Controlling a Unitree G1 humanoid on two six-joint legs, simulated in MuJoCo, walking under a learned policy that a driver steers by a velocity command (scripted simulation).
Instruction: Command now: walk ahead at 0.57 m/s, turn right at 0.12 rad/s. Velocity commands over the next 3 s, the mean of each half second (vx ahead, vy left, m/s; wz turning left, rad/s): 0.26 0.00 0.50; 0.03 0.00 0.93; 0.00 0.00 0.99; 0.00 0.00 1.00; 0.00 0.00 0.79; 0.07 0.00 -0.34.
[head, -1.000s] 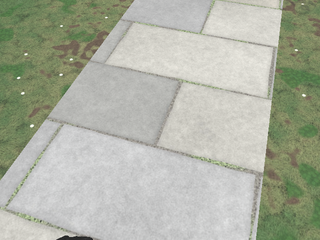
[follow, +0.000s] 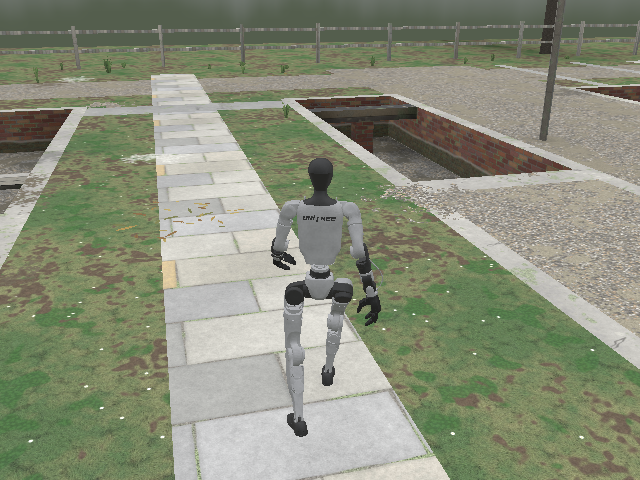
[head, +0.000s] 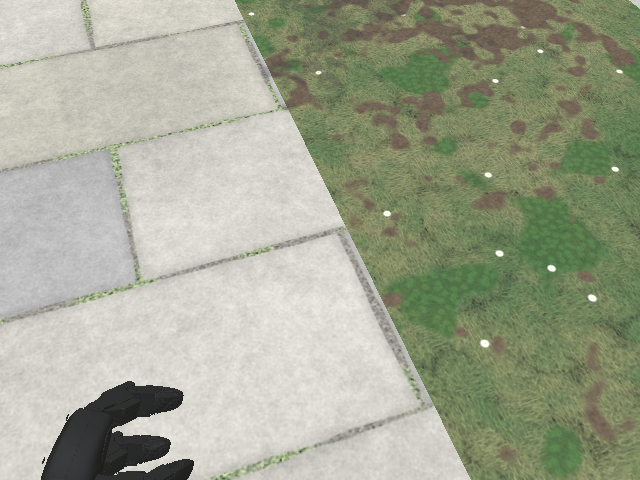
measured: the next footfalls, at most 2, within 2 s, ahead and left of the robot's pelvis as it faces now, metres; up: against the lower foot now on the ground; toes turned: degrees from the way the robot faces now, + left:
left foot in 0.50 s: +0.32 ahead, +0.18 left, +0.00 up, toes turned +23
right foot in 0.98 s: +0.45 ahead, +0.03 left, +0.00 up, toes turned +55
